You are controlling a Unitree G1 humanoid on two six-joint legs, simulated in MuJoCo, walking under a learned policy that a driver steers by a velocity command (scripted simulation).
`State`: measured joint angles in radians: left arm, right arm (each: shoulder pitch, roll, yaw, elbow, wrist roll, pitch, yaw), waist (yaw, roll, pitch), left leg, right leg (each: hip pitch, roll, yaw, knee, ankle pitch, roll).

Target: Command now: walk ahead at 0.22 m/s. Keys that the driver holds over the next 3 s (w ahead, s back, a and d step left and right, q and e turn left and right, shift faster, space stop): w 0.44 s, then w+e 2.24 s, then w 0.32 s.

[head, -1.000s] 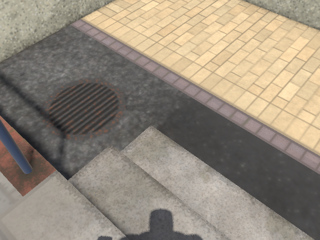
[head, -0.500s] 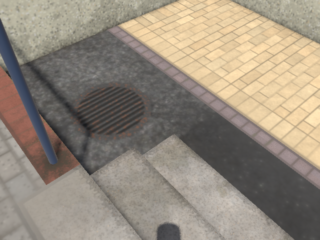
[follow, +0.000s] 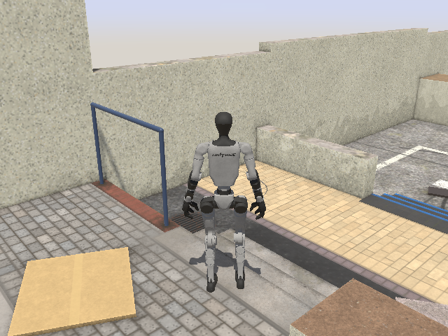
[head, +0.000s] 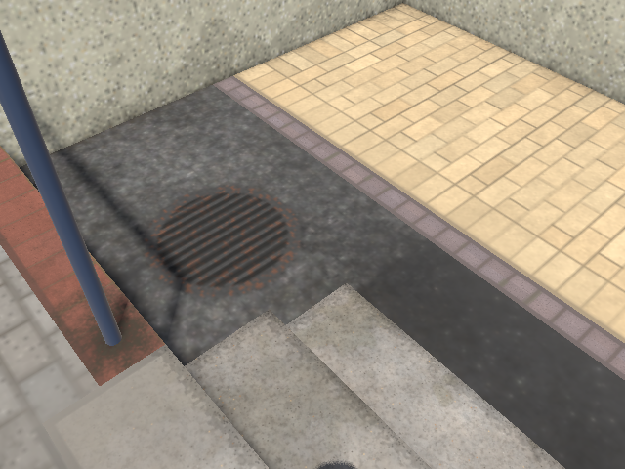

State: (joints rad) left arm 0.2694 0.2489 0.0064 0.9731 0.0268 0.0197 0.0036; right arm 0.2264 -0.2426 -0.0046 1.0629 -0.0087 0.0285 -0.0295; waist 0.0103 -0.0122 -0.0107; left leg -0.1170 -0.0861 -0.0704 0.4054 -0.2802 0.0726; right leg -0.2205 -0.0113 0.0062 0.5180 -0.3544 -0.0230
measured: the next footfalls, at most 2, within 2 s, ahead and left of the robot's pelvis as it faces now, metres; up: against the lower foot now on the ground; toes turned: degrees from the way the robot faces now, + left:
left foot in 0.64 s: +0.41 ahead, +0.06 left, +0.00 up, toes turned -2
right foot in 1.14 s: +0.58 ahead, -0.15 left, -0.14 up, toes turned -24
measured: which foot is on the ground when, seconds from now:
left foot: down 0.00-0.16, up 0.18-0.62, down 0.64-1.00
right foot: down 0.00-0.66, up 0.68-1.00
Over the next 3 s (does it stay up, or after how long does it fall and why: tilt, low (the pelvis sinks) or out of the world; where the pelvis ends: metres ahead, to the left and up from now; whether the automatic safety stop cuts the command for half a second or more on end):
stays up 1.23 -0.65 -0.41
